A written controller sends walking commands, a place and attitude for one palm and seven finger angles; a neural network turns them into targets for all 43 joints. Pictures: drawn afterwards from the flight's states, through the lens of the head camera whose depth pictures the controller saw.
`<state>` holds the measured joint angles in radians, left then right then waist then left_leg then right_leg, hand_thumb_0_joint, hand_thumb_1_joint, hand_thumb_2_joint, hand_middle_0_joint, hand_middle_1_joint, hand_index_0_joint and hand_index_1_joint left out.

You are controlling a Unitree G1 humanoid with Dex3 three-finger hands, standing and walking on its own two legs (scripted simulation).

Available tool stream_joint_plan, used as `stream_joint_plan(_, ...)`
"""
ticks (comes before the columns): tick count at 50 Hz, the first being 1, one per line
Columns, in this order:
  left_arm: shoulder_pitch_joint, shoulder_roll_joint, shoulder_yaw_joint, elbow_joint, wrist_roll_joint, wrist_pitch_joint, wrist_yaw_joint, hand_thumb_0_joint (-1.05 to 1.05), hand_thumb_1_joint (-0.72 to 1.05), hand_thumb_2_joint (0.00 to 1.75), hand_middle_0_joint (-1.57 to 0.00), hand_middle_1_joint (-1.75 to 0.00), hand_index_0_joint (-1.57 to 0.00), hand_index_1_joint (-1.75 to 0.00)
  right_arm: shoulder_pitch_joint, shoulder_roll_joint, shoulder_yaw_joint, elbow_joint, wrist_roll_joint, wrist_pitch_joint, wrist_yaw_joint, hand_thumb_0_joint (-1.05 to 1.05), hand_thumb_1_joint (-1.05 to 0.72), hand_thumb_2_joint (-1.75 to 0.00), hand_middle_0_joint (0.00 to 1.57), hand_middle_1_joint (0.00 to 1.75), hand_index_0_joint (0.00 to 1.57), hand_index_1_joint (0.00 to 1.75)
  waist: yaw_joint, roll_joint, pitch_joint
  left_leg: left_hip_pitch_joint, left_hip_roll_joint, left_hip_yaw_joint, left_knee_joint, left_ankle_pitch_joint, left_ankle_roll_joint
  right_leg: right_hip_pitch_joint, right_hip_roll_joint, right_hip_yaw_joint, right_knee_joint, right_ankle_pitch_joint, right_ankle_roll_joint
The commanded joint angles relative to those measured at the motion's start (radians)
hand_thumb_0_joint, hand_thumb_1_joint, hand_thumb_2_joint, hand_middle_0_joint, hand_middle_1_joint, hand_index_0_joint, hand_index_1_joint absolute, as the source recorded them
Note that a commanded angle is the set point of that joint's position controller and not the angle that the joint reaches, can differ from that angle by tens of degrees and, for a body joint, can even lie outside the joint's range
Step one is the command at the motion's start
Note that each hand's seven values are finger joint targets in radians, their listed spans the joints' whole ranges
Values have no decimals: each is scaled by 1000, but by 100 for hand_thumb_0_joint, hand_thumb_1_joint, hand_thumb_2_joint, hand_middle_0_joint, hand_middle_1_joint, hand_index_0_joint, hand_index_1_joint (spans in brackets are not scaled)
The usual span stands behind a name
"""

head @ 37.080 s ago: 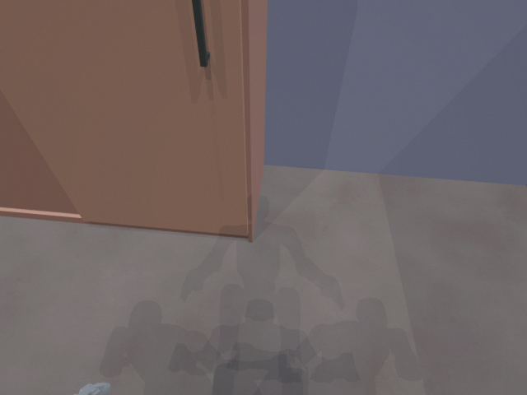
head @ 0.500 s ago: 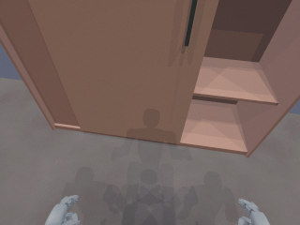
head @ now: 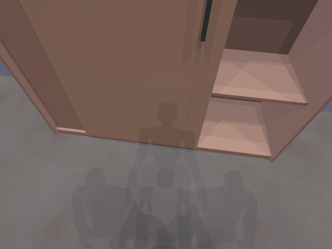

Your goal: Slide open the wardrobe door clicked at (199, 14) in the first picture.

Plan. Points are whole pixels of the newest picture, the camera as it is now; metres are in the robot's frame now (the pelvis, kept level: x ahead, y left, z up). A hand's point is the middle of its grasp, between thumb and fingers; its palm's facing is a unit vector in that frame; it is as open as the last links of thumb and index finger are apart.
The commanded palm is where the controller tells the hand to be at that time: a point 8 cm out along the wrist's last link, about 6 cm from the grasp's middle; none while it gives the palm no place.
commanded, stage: let the arm hang, fingers relaxed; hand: right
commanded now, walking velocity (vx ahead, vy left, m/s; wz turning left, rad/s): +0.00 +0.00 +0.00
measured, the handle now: out of the picture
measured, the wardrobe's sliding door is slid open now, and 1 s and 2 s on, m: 0.52 0.52 0.52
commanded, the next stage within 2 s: look to check the result in 0.40 s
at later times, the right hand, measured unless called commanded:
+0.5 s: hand out of the picture +0.04 -0.19 -0.17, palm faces -0.04 +0.98 -0.22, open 7.4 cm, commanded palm none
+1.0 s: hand out of the picture +0.04 -0.19 -0.18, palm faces -0.04 +0.98 -0.22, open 7.4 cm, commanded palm none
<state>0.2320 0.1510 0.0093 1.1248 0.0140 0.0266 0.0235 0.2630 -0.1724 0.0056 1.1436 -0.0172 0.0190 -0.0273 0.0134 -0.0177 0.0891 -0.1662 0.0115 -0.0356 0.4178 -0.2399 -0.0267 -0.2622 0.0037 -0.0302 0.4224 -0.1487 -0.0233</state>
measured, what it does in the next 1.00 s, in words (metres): stands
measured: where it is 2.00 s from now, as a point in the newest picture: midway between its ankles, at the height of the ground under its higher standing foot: outside the picture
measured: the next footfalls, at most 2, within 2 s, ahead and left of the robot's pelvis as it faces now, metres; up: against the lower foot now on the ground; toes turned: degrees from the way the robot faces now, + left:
none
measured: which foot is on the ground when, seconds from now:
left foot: down 0.00-1.00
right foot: down 0.00-1.00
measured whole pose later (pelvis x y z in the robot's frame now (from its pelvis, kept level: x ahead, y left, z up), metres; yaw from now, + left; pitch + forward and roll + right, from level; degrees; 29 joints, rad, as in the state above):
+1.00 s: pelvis +0.02 -0.01 +0.00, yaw +1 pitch -1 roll +0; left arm 0.17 0.19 0.02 1.13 0.01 0.01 0.02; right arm 0.20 -0.20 0.00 1.14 -0.02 0.00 -0.02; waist 0.01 0.01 0.08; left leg -0.11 0.03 -0.05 0.38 -0.25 -0.04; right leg -0.20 0.02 -0.05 0.39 -0.17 -0.03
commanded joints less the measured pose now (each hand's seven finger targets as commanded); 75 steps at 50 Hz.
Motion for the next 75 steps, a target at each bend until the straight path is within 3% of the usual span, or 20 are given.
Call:
stream_joint_plan(1, 36, 127, 22, -37, 4, -14, 4, 0, 90, 90, -20, -30, -20, -30, 49, -106, -17, -27, 0, -19, -11, 0, -90, -90, 20, 30, 20, 30, -6, 29, -48, -61, 60, -52, -79, 2, 48, 67, -98, 106, -93, -31, -10)
stream_joint_plan(5, 25, 122, 22, -31, 8, -13, 2, 0, 90, 90, -20, -30, -20, -30, 25, -104, -20, -32, -2, -16, -10, 0, -90, -90, 20, 30, 20, 30, -3, 0, -13, -79, 57, -50, -77, -28, 46, 50, -95, 114, -124, -86, -9)
stream_joint_plan(9, 17, 128, 23, -35, 8, -19, 0, 0, 90, 90, -20, -30, -20, -30, 16, -109, -22, -37, -3, -20, -9, 0, -90, -90, 20, 30, 20, 30, -4, -9, -38, -65, 61, -52, -72, 5, 44, 68, -96, 108, -121, -50, -10)
stream_joint_plan(16, 4, 146, 25, -41, 4, -25, -2, 0, 90, 90, -20, -30, -20, -30, 4, -128, -24, -46, -3, -27, -8, 0, -90, -90, 20, 30, 20, 30, -3, 10, -67, -44, 69, -58, -77, 66, 41, 109, -99, 95, -98, 41, -10)
stream_joint_plan(23, -6, 153, 23, -34, 4, -24, -1, 0, 90, 90, -20, -30, -20, -30, -6, -131, -21, -41, -2, -26, -8, 0, -90, -90, 20, 30, 20, 30, 2, 18, -46, -54, 71, -60, -89, 57, 39, 120, -100, 92, -106, 37, -9)
stream_joint_plan(41, -17, 178, 26, -31, -1, -29, 2, 0, 90, 90, -20, -30, -20, -30, 4, -152, -24, -29, -1, -32, -9, 0, -90, -90, 20, 30, 20, 30, -1, 22, -73, -16, 78, -64, -100, 110, 42, 152, -103, 91, -90, 105, -12)
stream_joint_plan(48, -34, 185, 26, -29, 2, -27, 1, 0, 90, 90, -20, -30, -20, -30, -14, -158, -24, -29, -1, -31, -7, 0, -90, -90, 20, 30, 20, 30, 0, 16, -46, -27, 80, -61, -110, 83, 42, 143, -102, 91, -104, 71, -9)
stream_joint_plan(61, -64, 235, 34, -39, -1, -34, -2, 0, 90, 90, -20, -30, -20, -30, -49, -215, -32, -45, 0, -41, -4, 0, -90, -90, 20, 30, 20, 30, -3, 17, -88, 10, 89, -68, -119, 148, 48, 167, -108, 97, -96, 136, -10)
stream_joint_plan(75, -121, 309, 41, -48, 1, -38, -7, 0, 90, 90, -20, -30, -20, -30, -107, -281, -39, -54, 1, -44, 6, 0, -90, -90, 20, 30, 20, 30, -2, 13, -83, 14, 93, -67, -143, 106, 52, 176, -115, 114, -134, 102, -9)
